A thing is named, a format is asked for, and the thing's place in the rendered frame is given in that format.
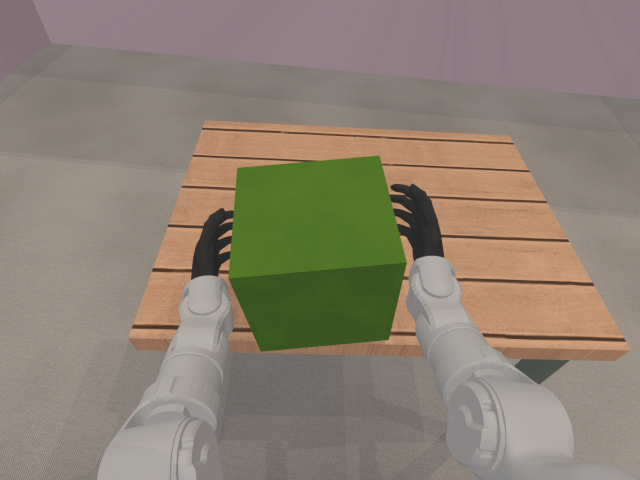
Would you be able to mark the left robot hand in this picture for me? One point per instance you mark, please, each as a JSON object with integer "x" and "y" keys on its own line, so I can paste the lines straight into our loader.
{"x": 206, "y": 260}

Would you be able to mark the right robot hand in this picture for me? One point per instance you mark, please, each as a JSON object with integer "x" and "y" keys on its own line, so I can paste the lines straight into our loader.
{"x": 424, "y": 233}

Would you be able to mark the carton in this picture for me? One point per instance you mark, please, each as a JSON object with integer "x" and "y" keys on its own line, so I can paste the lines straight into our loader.
{"x": 316, "y": 256}

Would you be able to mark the table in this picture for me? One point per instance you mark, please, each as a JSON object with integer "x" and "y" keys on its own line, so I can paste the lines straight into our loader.
{"x": 523, "y": 285}

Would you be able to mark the left robot forearm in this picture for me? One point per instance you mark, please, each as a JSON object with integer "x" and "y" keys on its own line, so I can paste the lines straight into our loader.
{"x": 193, "y": 368}

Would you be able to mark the right robot forearm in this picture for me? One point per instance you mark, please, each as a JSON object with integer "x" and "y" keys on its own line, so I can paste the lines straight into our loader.
{"x": 454, "y": 347}

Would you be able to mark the robot right upper arm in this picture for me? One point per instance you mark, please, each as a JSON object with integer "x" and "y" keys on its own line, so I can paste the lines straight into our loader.
{"x": 503, "y": 430}

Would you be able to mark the robot left upper arm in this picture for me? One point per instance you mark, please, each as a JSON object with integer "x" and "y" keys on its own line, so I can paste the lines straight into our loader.
{"x": 179, "y": 449}

